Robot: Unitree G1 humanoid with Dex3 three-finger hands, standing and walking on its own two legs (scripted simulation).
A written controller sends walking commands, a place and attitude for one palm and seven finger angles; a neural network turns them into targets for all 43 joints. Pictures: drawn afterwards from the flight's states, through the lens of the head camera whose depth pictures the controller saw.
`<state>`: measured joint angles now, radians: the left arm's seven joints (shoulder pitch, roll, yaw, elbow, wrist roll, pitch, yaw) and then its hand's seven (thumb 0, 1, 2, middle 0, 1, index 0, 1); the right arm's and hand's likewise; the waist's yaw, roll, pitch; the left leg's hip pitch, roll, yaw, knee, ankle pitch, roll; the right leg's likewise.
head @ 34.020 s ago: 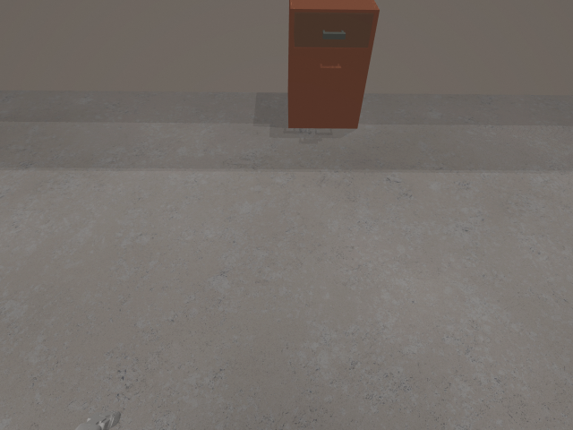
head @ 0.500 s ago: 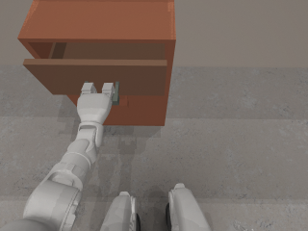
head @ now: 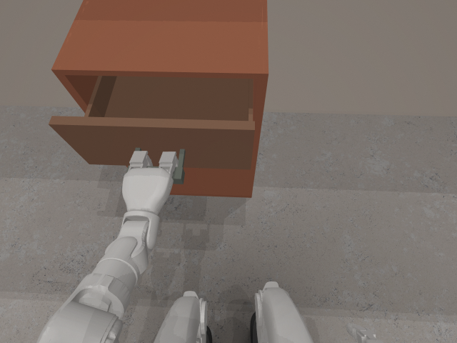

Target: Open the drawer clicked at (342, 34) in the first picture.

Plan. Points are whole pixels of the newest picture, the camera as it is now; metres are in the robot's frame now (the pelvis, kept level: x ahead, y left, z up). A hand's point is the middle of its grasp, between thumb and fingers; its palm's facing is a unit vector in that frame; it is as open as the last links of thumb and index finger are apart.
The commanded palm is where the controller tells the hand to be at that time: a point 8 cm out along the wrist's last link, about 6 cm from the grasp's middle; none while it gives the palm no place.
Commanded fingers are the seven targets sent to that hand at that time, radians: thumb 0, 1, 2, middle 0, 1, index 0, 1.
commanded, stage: pull the drawer open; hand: left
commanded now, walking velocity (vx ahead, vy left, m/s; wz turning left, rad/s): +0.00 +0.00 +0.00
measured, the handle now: (157, 164) +0.46 +0.15 -0.06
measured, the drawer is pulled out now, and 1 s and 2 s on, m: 0.12 0.23 0.30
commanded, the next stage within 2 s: open the thumb to release the handle in 1.92 s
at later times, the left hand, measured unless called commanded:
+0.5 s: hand (153, 219) +0.35 +0.15 -0.08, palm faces -0.05 -0.05 -1.00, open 6.2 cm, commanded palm +0.31 +0.16 -0.03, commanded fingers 0.00 0.90 0.90 -0.40 -1.35 -0.40 -1.35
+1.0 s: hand (148, 250) +0.29 +0.15 -0.08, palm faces -0.06 -0.06 -1.00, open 6.2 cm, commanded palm +0.25 +0.15 -0.03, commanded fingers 0.00 0.90 0.90 -0.40 -1.35 -0.40 -1.35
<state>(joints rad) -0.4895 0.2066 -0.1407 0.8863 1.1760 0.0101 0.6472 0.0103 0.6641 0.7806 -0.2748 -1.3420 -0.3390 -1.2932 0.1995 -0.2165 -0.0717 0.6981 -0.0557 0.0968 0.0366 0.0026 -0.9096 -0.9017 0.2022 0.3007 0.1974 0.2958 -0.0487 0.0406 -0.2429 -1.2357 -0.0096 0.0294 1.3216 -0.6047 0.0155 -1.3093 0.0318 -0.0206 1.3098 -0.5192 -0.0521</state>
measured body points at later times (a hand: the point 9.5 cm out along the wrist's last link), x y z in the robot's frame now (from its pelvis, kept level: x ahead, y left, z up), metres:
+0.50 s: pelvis +0.00 +0.00 +0.00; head +0.12 -0.02 +0.43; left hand +0.34 +0.15 -0.02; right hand +0.12 -0.25 -0.15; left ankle +0.00 +0.11 -0.61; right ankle +0.04 -0.09 -0.61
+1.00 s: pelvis +0.00 -0.01 +0.00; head +0.11 -0.03 +0.44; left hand +0.28 +0.15 -0.02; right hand +0.16 -0.24 -0.14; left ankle +0.00 +0.11 -0.61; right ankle +0.04 -0.09 -0.61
